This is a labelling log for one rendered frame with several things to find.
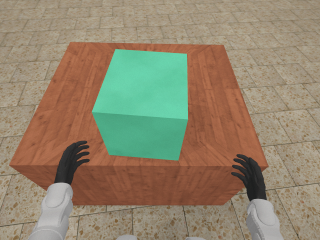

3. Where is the left robot hand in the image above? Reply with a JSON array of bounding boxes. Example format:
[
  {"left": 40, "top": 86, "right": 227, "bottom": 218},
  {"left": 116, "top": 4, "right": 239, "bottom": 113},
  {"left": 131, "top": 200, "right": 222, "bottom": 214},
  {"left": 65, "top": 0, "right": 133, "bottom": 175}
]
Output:
[{"left": 54, "top": 140, "right": 90, "bottom": 185}]

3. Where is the pedestal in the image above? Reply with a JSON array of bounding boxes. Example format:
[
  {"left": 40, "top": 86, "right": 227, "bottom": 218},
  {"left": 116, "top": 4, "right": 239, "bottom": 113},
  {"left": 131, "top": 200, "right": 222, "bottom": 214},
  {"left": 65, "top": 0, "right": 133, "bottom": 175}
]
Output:
[{"left": 9, "top": 42, "right": 269, "bottom": 206}]

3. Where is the robot left forearm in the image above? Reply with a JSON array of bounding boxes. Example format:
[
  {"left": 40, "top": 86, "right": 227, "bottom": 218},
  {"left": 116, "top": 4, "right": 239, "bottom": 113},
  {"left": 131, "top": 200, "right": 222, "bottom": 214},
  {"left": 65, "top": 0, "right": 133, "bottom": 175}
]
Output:
[{"left": 28, "top": 182, "right": 73, "bottom": 240}]

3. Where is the robot right forearm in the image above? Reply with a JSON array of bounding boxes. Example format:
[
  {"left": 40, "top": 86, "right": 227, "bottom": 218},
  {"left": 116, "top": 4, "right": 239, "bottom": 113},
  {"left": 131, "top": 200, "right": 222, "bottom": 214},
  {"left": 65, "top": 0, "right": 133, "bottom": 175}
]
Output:
[{"left": 246, "top": 199, "right": 284, "bottom": 240}]

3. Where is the right robot hand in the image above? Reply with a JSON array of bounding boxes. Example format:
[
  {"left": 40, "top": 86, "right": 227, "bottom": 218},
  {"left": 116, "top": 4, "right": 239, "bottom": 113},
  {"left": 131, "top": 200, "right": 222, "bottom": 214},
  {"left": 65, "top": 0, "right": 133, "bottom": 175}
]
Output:
[{"left": 231, "top": 154, "right": 267, "bottom": 201}]

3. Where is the carton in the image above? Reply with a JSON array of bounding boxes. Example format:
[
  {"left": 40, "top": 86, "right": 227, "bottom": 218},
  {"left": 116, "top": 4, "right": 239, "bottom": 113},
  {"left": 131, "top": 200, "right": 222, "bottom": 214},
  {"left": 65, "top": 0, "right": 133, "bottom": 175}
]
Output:
[{"left": 92, "top": 49, "right": 188, "bottom": 161}]

